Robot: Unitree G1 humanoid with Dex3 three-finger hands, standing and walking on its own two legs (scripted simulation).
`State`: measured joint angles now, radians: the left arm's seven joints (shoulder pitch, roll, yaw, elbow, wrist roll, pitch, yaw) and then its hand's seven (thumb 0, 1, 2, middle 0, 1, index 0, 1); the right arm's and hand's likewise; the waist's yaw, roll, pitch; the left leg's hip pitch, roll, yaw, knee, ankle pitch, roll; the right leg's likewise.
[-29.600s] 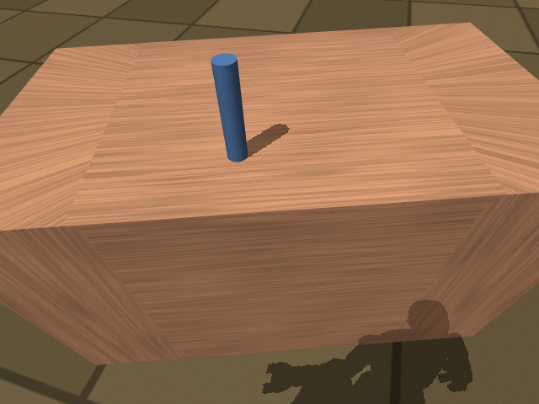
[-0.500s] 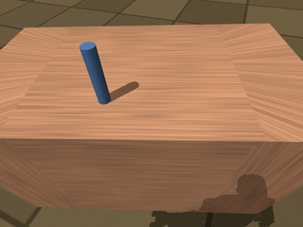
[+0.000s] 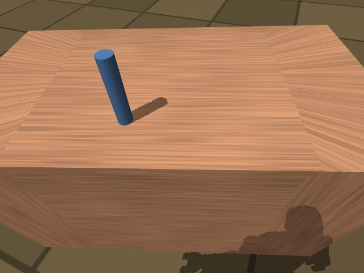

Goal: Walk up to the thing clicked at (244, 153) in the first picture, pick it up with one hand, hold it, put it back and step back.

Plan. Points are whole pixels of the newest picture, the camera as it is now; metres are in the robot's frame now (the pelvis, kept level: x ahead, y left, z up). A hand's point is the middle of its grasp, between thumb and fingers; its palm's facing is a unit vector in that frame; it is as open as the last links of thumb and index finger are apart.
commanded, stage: stand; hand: left
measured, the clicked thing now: (116, 91) +0.51 +0.20 +0.12
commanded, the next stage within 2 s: step back in 0.44 s
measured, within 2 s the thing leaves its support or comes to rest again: neither
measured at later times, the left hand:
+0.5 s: hand out of the picture +0.07 +0.26 -0.16, palm faces +0.00 -0.94 -0.35, open 7.3 cm
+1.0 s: hand out of the picture +0.04 +0.30 -0.19, palm faces -0.02 -0.92 -0.38, open 7.3 cm
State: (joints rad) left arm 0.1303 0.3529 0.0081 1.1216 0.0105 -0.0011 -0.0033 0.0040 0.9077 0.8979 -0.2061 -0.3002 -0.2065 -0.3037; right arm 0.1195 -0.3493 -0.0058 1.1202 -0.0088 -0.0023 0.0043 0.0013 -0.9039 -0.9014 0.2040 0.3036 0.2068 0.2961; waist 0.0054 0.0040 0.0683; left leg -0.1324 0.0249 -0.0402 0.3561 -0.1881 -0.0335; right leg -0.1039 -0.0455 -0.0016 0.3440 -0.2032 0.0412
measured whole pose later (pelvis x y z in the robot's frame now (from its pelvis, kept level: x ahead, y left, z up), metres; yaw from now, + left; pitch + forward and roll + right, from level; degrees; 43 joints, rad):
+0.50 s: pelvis -0.01 +0.00 +0.00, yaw +0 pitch -2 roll +0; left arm 0.11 0.36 0.03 1.09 0.00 0.01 0.00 0.00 0.91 0.90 -0.21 -0.30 -0.21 -0.30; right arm 0.10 -0.36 -0.02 1.09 0.00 0.01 0.01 0.00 -0.90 -0.90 0.20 0.30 0.21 0.30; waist 0.00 0.00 0.08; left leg -0.17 0.03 -0.04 0.40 -0.20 -0.03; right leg -0.14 -0.04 0.00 0.39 -0.22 0.04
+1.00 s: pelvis -0.10 +0.03 -0.03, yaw +0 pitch -2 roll +0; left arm 0.03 0.42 0.07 0.87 0.02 0.07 0.04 0.00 0.91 0.90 -0.21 -0.30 -0.21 -0.30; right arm 0.17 -0.35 -0.06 0.94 -0.04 0.04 0.01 0.00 -0.90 -0.90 0.20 0.30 0.21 0.30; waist 0.00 -0.08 0.21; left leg -0.27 -0.05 0.00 0.72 -0.41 0.04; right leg -0.51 0.04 0.17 0.96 -0.51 -0.02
